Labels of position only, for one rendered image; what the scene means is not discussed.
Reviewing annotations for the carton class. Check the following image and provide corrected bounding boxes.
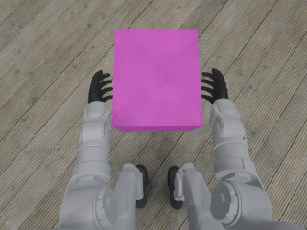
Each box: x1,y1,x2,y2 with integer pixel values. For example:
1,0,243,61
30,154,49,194
112,29,203,132

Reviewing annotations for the right robot forearm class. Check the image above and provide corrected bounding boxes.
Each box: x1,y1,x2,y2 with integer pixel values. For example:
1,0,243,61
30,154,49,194
209,98,267,194

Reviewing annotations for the left robot hand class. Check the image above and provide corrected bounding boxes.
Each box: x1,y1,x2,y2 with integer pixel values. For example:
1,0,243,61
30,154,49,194
88,70,113,103

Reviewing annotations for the robot left shin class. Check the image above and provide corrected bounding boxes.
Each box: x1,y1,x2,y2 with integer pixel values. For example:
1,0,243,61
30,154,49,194
116,163,144,200

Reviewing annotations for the left robot forearm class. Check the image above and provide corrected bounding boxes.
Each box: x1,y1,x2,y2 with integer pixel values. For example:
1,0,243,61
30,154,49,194
59,101,112,221

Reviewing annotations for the right robot thigh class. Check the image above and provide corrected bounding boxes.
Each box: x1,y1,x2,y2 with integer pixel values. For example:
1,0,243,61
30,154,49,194
176,168,225,230

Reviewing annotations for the right robot upper arm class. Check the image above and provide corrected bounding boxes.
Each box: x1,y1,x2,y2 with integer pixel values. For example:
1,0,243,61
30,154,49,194
210,180,307,230

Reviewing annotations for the right robot hand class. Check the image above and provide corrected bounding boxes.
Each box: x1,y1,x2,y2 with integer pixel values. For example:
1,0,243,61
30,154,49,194
201,68,229,104

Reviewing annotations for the left robot upper arm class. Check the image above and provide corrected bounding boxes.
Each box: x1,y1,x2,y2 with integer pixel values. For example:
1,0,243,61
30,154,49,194
48,184,119,230

